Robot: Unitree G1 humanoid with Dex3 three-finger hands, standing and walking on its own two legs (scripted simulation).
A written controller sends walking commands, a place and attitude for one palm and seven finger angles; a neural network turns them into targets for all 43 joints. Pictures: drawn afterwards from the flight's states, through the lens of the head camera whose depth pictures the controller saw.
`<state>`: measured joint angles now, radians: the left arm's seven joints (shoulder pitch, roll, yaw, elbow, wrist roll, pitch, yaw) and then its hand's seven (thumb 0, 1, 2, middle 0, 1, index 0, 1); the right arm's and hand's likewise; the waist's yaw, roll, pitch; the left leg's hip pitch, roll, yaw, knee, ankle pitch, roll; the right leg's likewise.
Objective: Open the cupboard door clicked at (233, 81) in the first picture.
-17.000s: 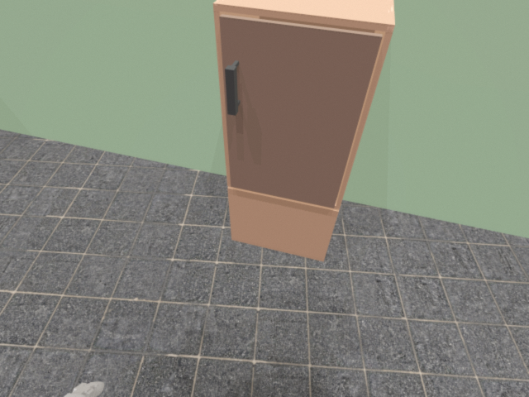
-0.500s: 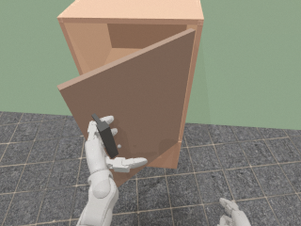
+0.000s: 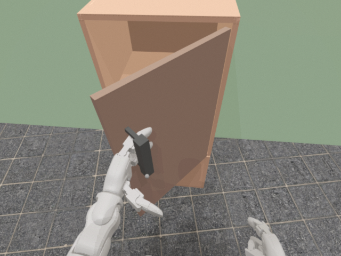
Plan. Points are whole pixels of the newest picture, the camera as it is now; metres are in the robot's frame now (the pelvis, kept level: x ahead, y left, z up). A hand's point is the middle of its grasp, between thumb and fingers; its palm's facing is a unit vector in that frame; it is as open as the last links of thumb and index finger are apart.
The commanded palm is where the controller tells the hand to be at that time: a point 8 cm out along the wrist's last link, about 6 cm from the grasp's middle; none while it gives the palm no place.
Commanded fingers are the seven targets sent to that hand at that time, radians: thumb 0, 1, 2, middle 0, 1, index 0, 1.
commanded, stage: slide the hand sideways off the handle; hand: left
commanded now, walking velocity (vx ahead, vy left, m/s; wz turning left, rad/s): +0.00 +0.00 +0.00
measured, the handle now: (138, 152) +0.33 +0.10 +0.08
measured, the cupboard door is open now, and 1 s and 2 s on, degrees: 50 46 46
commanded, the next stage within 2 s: draw the hand back to the body in 1.00 s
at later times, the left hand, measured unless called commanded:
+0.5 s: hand (132, 183) +0.26 +0.10 +0.07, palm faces -0.09 -1.00 -0.02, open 16.1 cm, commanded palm +0.23 +0.17 +0.07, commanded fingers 0.00 -0.50 0.30 -0.15 -0.30 -0.15 -0.30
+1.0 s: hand (99, 206) +0.21 +0.16 +0.07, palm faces -0.03 -1.00 -0.06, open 16.3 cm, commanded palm +0.19 +0.22 +0.07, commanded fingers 0.00 -0.50 0.30 -0.15 -0.30 -0.15 -0.30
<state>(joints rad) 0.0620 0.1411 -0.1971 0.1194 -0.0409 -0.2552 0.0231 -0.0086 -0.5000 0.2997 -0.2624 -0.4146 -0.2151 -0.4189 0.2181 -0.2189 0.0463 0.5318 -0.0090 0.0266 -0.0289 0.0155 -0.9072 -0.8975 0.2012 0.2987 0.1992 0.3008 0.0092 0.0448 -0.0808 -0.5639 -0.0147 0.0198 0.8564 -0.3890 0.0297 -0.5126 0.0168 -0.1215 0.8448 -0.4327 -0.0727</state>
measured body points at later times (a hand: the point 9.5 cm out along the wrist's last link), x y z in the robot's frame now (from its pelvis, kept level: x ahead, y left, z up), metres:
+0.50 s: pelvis +0.00 +0.00 +0.00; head +0.02 -0.01 +0.45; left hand +0.26 +0.16 +0.07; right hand +0.17 -0.22 -0.08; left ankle +0.03 +0.10 -0.70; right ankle +0.00 -0.07 -0.70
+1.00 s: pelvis +0.02 +0.00 -0.01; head +0.04 -0.01 +0.44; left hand +0.20 +0.21 +0.08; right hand +0.20 -0.23 -0.08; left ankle +0.03 +0.10 -0.70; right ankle +0.00 -0.07 -0.70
